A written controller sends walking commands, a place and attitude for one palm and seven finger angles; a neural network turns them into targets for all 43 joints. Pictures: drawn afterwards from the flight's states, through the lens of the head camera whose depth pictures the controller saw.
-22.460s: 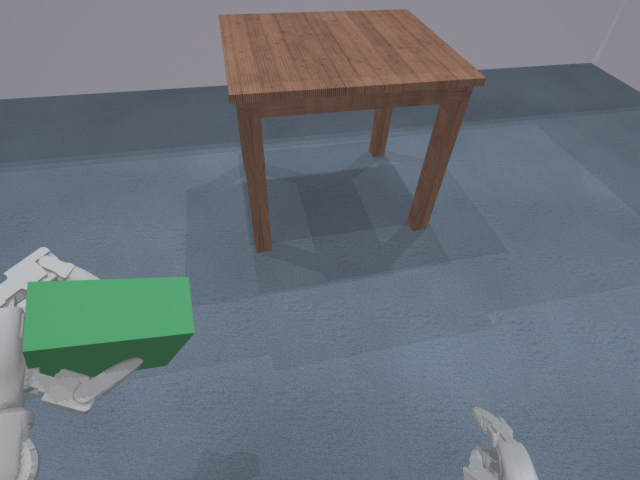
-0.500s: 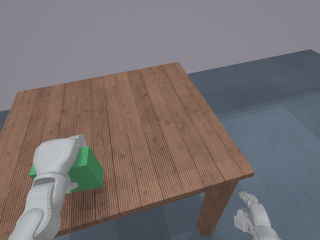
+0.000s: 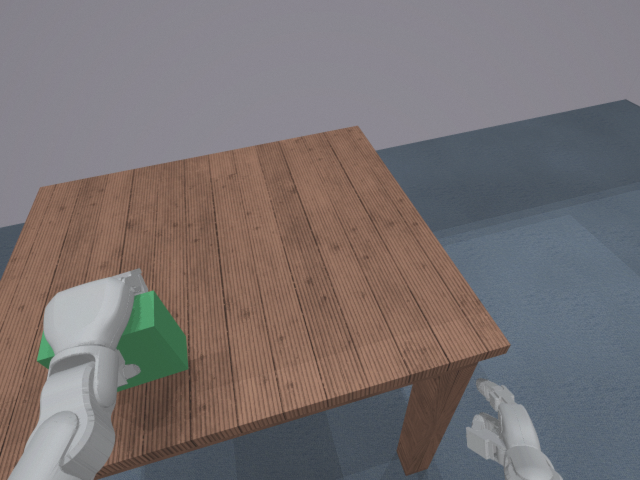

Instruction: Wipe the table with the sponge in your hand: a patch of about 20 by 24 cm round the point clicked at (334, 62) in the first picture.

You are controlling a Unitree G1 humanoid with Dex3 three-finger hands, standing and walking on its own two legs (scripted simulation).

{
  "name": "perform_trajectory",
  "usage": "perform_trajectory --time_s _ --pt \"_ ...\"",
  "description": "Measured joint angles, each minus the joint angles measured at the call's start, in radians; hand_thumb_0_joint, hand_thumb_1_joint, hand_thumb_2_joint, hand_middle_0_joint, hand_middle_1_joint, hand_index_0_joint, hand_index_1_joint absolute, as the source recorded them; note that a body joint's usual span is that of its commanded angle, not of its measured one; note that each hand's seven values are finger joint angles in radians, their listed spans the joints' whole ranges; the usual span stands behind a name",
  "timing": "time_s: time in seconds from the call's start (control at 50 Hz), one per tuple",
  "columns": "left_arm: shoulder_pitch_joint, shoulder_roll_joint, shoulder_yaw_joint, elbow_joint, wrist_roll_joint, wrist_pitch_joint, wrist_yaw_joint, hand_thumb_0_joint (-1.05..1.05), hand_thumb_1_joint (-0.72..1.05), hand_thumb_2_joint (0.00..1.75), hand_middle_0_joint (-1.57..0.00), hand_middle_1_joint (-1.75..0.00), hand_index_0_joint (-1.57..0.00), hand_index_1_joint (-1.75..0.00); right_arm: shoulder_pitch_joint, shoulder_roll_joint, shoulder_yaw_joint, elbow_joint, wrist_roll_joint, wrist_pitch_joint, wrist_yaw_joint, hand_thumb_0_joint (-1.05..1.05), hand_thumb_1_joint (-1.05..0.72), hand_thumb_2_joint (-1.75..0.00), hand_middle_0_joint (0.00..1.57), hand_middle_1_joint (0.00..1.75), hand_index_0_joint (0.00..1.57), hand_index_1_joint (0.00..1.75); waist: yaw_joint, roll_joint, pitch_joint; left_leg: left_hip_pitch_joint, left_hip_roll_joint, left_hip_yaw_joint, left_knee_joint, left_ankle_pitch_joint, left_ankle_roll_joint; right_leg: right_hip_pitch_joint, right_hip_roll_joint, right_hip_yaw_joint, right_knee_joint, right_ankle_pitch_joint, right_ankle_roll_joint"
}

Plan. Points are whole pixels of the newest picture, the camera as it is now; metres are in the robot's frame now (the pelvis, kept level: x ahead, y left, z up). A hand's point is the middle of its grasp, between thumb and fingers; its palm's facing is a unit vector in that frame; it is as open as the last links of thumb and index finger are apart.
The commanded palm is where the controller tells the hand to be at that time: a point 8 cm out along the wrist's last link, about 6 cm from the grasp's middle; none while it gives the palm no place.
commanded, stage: lower the sponge onto the table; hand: left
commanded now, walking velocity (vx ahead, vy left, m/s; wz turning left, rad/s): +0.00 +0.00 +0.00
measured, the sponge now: (128, 353) +0.23 +0.31 +0.02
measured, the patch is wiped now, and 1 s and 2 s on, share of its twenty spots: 0.00 0.40 0.65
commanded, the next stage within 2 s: wipe forward along the first lane in 0.24 s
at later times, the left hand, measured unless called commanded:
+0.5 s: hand (134, 352) +0.23 +0.30 +0.03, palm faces -0.06 -0.09 -0.99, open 9.7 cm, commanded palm +0.22 +0.29 +0.09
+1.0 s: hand (147, 314) +0.29 +0.31 +0.03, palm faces -0.08 -0.05 -1.00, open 9.8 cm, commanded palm +0.27 +0.32 +0.07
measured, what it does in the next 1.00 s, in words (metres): stands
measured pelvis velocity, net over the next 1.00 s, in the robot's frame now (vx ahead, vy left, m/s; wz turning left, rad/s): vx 0.00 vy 0.00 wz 0.02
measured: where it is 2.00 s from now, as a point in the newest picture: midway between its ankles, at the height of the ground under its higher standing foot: outside the picture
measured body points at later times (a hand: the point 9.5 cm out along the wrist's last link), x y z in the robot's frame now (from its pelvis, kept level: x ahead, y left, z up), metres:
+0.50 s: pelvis +0.00 +0.00 +0.00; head +0.00 -0.04 +0.45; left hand +0.23 +0.30 +0.09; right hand +0.24 -0.22 -0.10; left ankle +0.01 +0.09 -0.74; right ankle +0.00 -0.08 -0.74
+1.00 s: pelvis +0.00 +0.00 +0.00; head +0.01 -0.03 +0.44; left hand +0.29 +0.31 +0.09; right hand +0.20 -0.24 -0.12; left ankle +0.01 +0.09 -0.74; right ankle +0.00 -0.08 -0.74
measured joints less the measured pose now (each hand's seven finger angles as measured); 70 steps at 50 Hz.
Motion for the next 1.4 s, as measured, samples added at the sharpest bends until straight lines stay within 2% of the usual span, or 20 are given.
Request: perform_trajectory --time_s 0.08,0.12,0.16,0.2,0.26,0.3,0.38,0.44,0.5,0.64,0.74,0.96,1.4 --pt "-0.017 -0.019 -0.008 0.047 -0.034 0.109 -0.050 0.00 -0.47 1.02 -0.78 -1.38 -0.78 -1.37 -0.007 -0.009 0.010 -0.003 0.013 0.021 0.010 0.02 -0.90 -0.90 0.20 0.30 0.20 0.30 -0.027 0.010 -0.009 -0.010 -0.005 -0.006 -0.009 0.009 0.003 -0.011 -0.005 -0.006 -0.002 0.002 0.003" --pt "-0.008 -0.030 -0.035 0.058 -0.032 0.122 -0.088 0.00 -0.47 1.02 -0.77 -1.38 -0.78 -1.37 -0.004 -0.018 0.011 -0.012 0.012 0.024 0.013 0.02 -0.90 -0.90 0.20 0.30 0.20 0.30 -0.036 0.013 -0.008 -0.017 -0.007 -0.009 -0.005 0.009 0.005 -0.018 -0.007 -0.009 0.003 0.000 0.004" --pt "0.009 -0.041 -0.062 0.054 -0.022 0.095 -0.116 0.00 -0.47 1.02 -0.77 -1.38 -0.78 -1.37 0.003 -0.026 0.008 -0.020 0.003 0.021 0.012 0.02 -0.90 -0.90 0.20 0.30 0.20 0.30 -0.038 0.010 -0.005 -0.023 -0.008 -0.010 0.002 0.006 0.006 -0.023 -0.008 -0.010 0.010 -0.004 0.004" --pt "0.032 -0.038 -0.068 0.031 0.006 0.041 -0.116 0.00 -0.47 1.02 -0.77 -1.38 -0.77 -1.37 0.015 -0.028 0.001 -0.025 -0.007 0.012 0.006 0.02 -0.90 -0.90 0.20 0.30 0.20 0.30 -0.032 0.004 -0.002 -0.025 -0.007 -0.008 0.010 0.000 0.006 -0.026 -0.007 -0.009 0.018 -0.009 0.003" --pt "0.054 -0.023 -0.052 0.004 0.022 -0.053 -0.080 0.00 -0.47 1.02 -0.77 -1.38 -0.78 -1.37 0.034 -0.027 -0.012 -0.020 -0.018 -0.001 -0.001 0.02 -0.90 -0.90 0.20 0.30 0.20 0.30 -0.017 -0.005 -0.002 -0.021 -0.003 -0.005 0.019 -0.009 0.004 -0.022 -0.003 -0.005 0.024 -0.014 0.000" --pt "0.058 -0.019 -0.040 0.002 0.027 -0.076 -0.045 0.00 -0.47 1.02 -0.78 -1.38 -0.78 -1.36 0.040 -0.026 -0.019 -0.014 -0.016 -0.005 -0.001 0.02 -0.90 -0.90 0.20 0.30 0.20 0.30 -0.011 -0.007 -0.005 -0.020 -0.001 -0.003 0.024 -0.014 0.002 -0.020 0.000 -0.003 0.025 -0.016 -0.002" --pt "0.040 -0.028 -0.020 0.044 0.012 -0.040 -0.002 0.00 -0.47 1.03 -0.78 -1.38 -0.78 -1.36 0.032 -0.024 -0.022 -0.001 -0.002 0.000 0.005 0.02 -0.90 -0.90 0.20 0.29 0.20 0.30 -0.014 -0.007 -0.009 -0.025 0.001 0.000 0.023 -0.013 0.000 -0.027 0.002 0.000 0.026 -0.015 -0.002" --pt "0.013 -0.034 -0.023 0.097 0.001 0.007 -0.007 0.00 -0.47 1.03 -0.78 -1.38 -0.78 -1.36 0.024 -0.024 -0.019 0.001 0.006 0.005 0.006 0.02 -0.90 -0.90 0.20 0.29 0.20 0.30 -0.022 -0.008 -0.011 -0.034 -0.001 -0.004 0.021 -0.009 0.000 -0.035 0.000 -0.004 0.027 -0.014 -0.002" --pt "-0.012 -0.036 -0.035 0.122 0.009 0.020 -0.022 0.00 -0.47 1.03 -0.77 -1.38 -0.78 -1.36 0.022 -0.025 -0.018 -0.001 0.006 0.001 0.000 0.02 -0.90 -0.90 0.20 0.30 0.20 0.30 -0.026 -0.007 -0.009 -0.042 -0.003 -0.010 0.024 -0.007 0.001 -0.041 -0.002 -0.010 0.029 -0.014 -0.002" --pt "-0.089 -0.029 -0.044 0.196 0.020 -0.033 -0.026 0.00 -0.47 1.03 -0.78 -1.37 -0.78 -1.36 0.025 -0.018 -0.015 0.005 0.005 -0.006 -0.009 0.02 -0.90 -0.90 0.20 0.30 0.20 0.30 -0.028 -0.010 -0.021 -0.061 -0.004 -0.019 0.036 -0.011 0.000 -0.056 -0.003 -0.019 0.037 -0.019 -0.002" --pt "-0.153 -0.026 -0.035 0.257 0.036 -0.043 -0.023 0.00 -0.47 1.03 -0.78 -1.37 -0.78 -1.36 0.033 -0.015 -0.012 0.004 0.009 0.002 -0.006 0.01 -0.90 -0.90 0.20 0.30 0.20 0.30 -0.034 -0.019 -0.024 -0.078 -0.003 -0.019 0.039 -0.011 -0.002 -0.074 -0.002 -0.019 0.042 -0.019 -0.005" --pt "-0.230 -0.013 -0.004 0.362 0.035 -0.060 -0.022 0.01 -0.48 1.03 -0.78 -1.36 -0.79 -1.35 0.074 -0.037 -0.023 0.012 0.018 0.030 -0.004 0.01 -0.90 -0.90 0.20 0.30 0.20 0.30 -0.053 -0.023 -0.042 -0.122 -0.001 -0.017 0.058 -0.018 -0.002 -0.117 0.000 -0.017 0.058 -0.024 -0.004" --pt "-0.439 0.071 0.072 0.657 0.055 -0.190 -0.008 0.02 -0.50 1.04 -0.79 -1.34 -0.79 -1.34 0.145 -0.046 -0.034 0.012 0.032 0.052 -0.002 0.01 -0.90 -0.90 0.20 0.30 0.20 0.30 -0.097 -0.040 -0.071 -0.244 0.010 -0.019 0.128 -0.032 -0.003 -0.230 0.010 -0.023 0.106 -0.026 -0.007"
